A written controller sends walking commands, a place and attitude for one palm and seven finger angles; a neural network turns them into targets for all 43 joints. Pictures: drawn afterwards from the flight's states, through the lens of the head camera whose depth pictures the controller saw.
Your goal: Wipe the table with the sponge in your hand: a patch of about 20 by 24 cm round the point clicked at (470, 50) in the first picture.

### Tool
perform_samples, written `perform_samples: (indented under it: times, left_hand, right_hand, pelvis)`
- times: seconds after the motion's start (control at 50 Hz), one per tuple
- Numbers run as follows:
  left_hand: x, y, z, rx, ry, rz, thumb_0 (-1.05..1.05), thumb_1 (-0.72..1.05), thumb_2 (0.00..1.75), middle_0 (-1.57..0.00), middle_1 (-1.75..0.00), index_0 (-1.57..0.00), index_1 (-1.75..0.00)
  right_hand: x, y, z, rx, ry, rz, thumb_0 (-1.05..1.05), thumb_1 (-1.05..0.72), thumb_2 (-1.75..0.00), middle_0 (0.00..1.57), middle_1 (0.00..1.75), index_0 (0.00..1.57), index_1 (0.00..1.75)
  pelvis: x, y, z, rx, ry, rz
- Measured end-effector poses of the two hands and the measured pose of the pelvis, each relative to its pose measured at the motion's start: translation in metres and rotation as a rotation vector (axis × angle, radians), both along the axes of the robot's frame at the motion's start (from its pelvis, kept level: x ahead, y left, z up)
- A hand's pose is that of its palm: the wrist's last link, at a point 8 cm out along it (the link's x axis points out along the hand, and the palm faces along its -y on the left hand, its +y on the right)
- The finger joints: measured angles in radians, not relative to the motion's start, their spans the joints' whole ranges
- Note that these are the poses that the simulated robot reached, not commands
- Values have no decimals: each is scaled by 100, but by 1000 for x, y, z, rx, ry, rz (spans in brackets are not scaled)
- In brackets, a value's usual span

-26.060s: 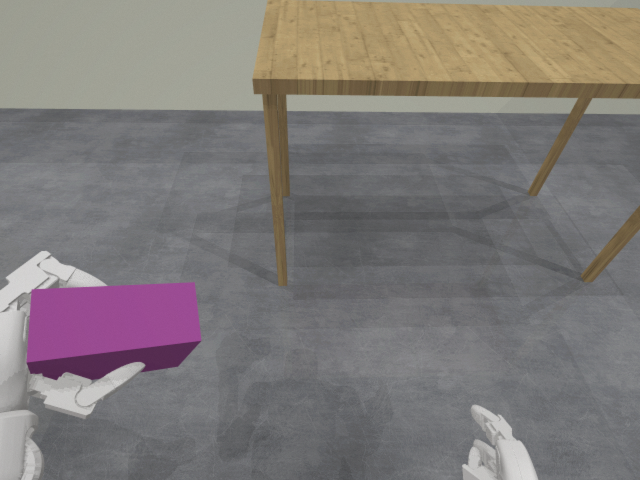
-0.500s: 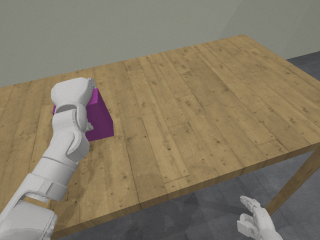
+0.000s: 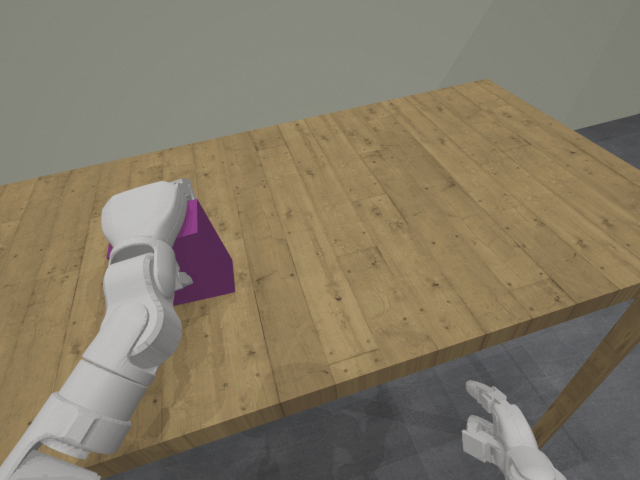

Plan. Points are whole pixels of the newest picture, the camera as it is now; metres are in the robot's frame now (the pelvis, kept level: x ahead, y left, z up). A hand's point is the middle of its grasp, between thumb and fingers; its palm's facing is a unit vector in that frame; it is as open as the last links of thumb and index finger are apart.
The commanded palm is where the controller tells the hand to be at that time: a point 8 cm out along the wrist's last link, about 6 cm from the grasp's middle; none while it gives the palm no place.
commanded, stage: wipe back along the middle lane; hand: left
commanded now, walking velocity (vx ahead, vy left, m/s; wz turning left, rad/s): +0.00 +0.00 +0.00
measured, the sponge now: (185, 268) +0.34 +0.23 +0.11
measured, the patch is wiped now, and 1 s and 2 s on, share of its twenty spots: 0.55 0.60 0.75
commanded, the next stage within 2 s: slide across to the third lane in 0.54 s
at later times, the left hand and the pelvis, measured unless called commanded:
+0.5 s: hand (170, 272) +0.28 +0.20 +0.17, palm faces +0.28 -0.22 -0.93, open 10.0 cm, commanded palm +0.23 +0.19 +0.19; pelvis +0.00 +0.00 +0.00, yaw +0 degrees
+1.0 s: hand (208, 275) +0.28 +0.16 +0.17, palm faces +0.26 -0.25 -0.93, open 10.0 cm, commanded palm +0.24 +0.14 +0.21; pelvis -0.02 -0.02 +0.00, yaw +0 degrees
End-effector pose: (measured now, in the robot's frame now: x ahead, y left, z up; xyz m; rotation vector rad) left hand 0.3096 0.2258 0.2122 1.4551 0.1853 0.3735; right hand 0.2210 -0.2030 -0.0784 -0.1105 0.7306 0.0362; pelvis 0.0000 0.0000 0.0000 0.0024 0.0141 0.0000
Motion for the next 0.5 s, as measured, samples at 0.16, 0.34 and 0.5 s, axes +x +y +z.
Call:
perform_samples:
  times: [0.16,0.34,0.5]
  left_hand:
    - [-20,-4,1,-43,-52,-23,2,-48,106,-69,-138,-71,-138]
    - [-44,-9,1,-98,-119,-47,2,-47,106,-68,-138,-70,-139]
    - [-60,-17,0,-139,-164,-57,2,-47,106,-68,-138,-70,-139]
  right_hand:
    - [7,6,3,12,-7,19,1,-91,-90,20,30,20,30]
    - [6,7,3,14,1,27,1,-91,-90,20,30,19,30]
    - [6,7,4,21,1,31,1,-91,-90,20,30,19,30]
  pelvis:
    - [1,1,-1,-1,-8,0]
    - [0,1,-2,-2,-17,-4]
    - [-3,-1,-3,-1,-25,-5]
